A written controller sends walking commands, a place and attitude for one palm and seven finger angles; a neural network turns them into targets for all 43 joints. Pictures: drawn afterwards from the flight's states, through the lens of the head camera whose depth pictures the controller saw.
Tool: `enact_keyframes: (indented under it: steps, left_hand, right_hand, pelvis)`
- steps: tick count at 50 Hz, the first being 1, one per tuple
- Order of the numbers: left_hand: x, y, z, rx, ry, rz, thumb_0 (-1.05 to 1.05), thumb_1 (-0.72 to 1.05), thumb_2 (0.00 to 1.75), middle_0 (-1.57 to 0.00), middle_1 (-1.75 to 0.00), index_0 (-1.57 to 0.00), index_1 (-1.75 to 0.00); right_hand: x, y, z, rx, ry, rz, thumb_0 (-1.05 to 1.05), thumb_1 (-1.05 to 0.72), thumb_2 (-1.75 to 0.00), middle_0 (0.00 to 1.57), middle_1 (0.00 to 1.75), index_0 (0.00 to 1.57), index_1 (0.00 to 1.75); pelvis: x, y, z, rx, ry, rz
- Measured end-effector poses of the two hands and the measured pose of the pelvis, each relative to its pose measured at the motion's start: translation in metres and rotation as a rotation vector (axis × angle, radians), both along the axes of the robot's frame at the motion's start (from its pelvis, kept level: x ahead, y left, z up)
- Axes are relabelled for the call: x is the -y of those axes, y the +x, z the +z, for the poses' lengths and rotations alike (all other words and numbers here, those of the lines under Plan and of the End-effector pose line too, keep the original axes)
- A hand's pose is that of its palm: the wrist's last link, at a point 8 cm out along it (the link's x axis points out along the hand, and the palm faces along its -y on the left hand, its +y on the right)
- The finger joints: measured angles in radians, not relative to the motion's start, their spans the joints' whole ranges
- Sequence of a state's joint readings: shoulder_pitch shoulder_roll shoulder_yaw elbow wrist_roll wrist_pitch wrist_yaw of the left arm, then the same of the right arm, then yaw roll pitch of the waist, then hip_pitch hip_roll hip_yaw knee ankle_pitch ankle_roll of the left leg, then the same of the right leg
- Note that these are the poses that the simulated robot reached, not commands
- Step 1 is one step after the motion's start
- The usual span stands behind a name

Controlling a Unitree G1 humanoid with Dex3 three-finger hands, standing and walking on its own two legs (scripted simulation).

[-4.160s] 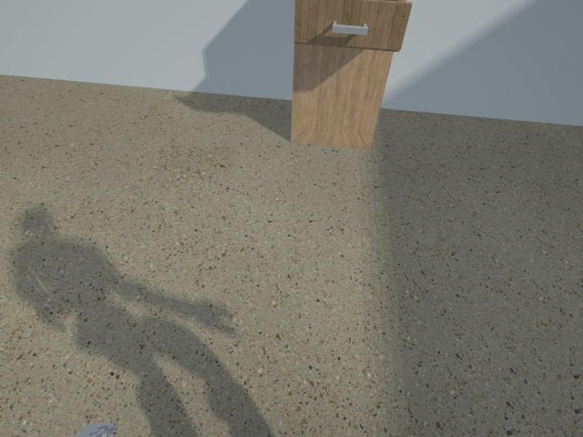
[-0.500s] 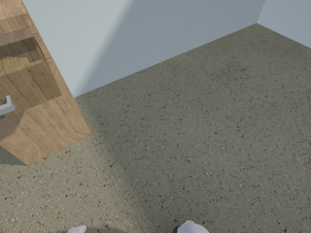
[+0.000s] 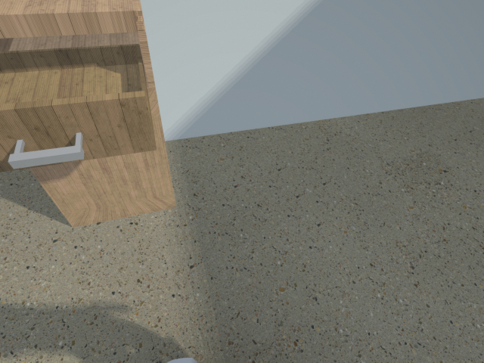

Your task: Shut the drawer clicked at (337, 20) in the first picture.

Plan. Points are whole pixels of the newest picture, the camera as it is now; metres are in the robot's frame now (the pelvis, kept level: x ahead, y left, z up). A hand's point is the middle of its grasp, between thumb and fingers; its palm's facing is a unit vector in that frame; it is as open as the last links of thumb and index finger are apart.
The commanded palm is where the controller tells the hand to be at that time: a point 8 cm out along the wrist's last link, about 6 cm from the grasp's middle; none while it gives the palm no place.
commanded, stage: turn to face it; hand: left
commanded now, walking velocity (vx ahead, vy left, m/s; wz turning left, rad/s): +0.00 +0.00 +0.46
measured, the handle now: (49, 149) +0.49 +0.43 +0.01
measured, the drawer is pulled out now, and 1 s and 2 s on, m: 0.28 0.28 0.28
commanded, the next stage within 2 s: take the last steps up to it in 0.44 s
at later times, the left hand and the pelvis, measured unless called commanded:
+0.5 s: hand out of the picture +0.06 +0.15 -0.13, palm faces +0.22 -0.93 -0.28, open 7.4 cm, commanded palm none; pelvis +0.02 -0.05 +0.02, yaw +12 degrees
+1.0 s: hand out of the picture -0.06 +0.20 -0.16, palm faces +0.37 -0.91 -0.19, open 7.4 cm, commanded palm none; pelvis +0.04 +0.02 +0.02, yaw +18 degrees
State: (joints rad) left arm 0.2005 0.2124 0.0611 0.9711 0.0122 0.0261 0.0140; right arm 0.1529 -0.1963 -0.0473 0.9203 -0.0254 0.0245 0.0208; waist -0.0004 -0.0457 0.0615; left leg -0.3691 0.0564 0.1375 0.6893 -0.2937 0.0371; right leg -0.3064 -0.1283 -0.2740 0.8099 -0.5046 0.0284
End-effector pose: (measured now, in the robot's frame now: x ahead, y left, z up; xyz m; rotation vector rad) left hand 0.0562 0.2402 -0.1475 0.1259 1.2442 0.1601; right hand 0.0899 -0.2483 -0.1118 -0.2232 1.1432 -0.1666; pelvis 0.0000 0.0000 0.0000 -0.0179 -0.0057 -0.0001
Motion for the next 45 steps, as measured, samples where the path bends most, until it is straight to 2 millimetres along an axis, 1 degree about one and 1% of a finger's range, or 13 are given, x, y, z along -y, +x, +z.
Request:
enact_keyframes:
  steps: [2,6,11,15,19,21,23,29,34,38,42,44,45]
  left_hand:
    - [-0.010,-0.007,0.002,-0.038,0.018,0.021,0.01,0.92,0.90,-0.20,-0.30,-0.20,-0.30]
    - [-0.024,-0.012,0.017,-0.048,0.047,0.061,0.01,0.91,0.90,-0.20,-0.30,-0.20,-0.30]
    - [-0.027,-0.009,0.033,-0.029,0.083,0.098,0.01,0.91,0.90,-0.20,-0.30,-0.20,-0.30]
    - [-0.015,-0.002,0.040,-0.003,0.105,0.111,0.01,0.91,0.90,-0.20,-0.30,-0.20,-0.30]
    - [0.008,0.004,0.043,0.050,0.126,0.121,0.01,0.91,0.90,-0.20,-0.30,-0.20,-0.30]
    - [0.021,0.002,0.045,0.066,0.131,0.127,0.01,0.91,0.90,-0.20,-0.30,-0.20,-0.30]
    - [0.034,-0.004,0.049,0.071,0.122,0.142,0.01,0.91,0.90,-0.20,-0.30,-0.20,-0.30]
    - [0.059,-0.030,0.049,0.037,0.080,0.201,0.01,0.91,0.90,-0.20,-0.30,-0.21,-0.30]
    - [0.058,-0.066,0.044,-0.005,0.057,0.273,0.01,0.92,0.90,-0.21,-0.30,-0.21,-0.30]
    - [0.051,-0.109,0.035,-0.078,0.029,0.340,0.01,0.92,0.90,-0.21,-0.30,-0.21,-0.30]
    - [0.038,-0.152,0.022,-0.187,-0.010,0.398,0.01,0.91,0.90,-0.20,-0.30,-0.21,-0.30]
    - [0.029,-0.166,0.014,-0.245,-0.029,0.408,0.01,0.91,0.90,-0.20,-0.30,-0.20,-0.30]
    - [0.025,-0.169,0.013,-0.270,-0.034,0.403,0.01,0.91,0.90,-0.20,-0.30,-0.20,-0.30]
  right_hand:
    - [-0.003,0.010,0.003,0.011,-0.008,0.021,0.00,-0.91,-0.90,0.20,0.29,0.19,0.30]
    - [-0.008,0.020,0.008,-0.013,-0.010,0.054,0.00,-0.91,-0.90,0.20,0.30,0.20,0.30]
    - [-0.007,0.025,0.006,-0.047,0.016,0.085,0.01,-0.91,-0.90,0.20,0.30,0.20,0.30]
    - [0.002,0.027,-0.002,-0.069,0.043,0.098,0.01,-0.90,-0.90,0.21,0.30,0.20,0.30]
    - [0.019,0.031,-0.018,-0.084,0.076,0.110,0.01,-0.90,-0.90,0.21,0.30,0.20,0.30]
    - [0.028,0.035,-0.024,-0.091,0.084,0.116,0.01,-0.90,-0.90,0.21,0.30,0.20,0.30]
    - [0.034,0.039,-0.024,-0.105,0.082,0.129,0.01,-0.91,-0.90,0.20,0.30,0.20,0.30]
    - [0.041,0.051,-0.013,-0.115,0.068,0.181,0.01,-0.91,-0.90,0.20,0.30,0.19,0.30]
    - [0.031,0.063,-0.005,-0.129,0.043,0.254,0.01,-0.91,-0.90,0.20,0.29,0.19,0.30]
    - [0.008,0.082,0.003,-0.109,0.028,0.323,0.01,-0.91,-0.90,0.20,0.29,0.19,0.30]
    - [-0.027,0.102,0.009,-0.039,0.014,0.377,0.01,-0.91,-0.90,0.20,0.29,0.19,0.30]
    - [-0.042,0.106,0.008,-0.002,0.008,0.381,0.01,-0.91,-0.90,0.20,0.30,0.19,0.30]
    - [-0.048,0.104,0.010,0.004,0.008,0.377,0.01,-0.91,-0.90,0.20,0.30,0.19,0.30]
  pelvis:
    - [-0.003,0.003,0.003,-0.005,-0.001,0.016]
    - [-0.004,0.009,0.012,-0.013,0.000,0.048]
    - [0.003,0.016,0.019,-0.016,0.003,0.089]
    - [0.017,0.020,0.019,-0.013,0.010,0.120]
    - [0.038,0.024,0.011,-0.011,0.033,0.152]
    - [0.045,0.023,0.009,-0.003,0.030,0.172]
    - [0.050,0.023,0.012,0.000,0.038,0.195]
    - [0.058,0.022,0.021,0.003,0.051,0.246]
    - [0.054,0.022,0.023,-0.002,0.046,0.283]
    - [0.040,0.022,0.023,-0.009,0.034,0.308]
    - [0.016,0.024,0.017,-0.010,0.012,0.319]
    - [0.004,0.026,0.012,-0.005,0.006,0.318]
    - [-0.001,0.028,0.012,0.000,0.008,0.312]
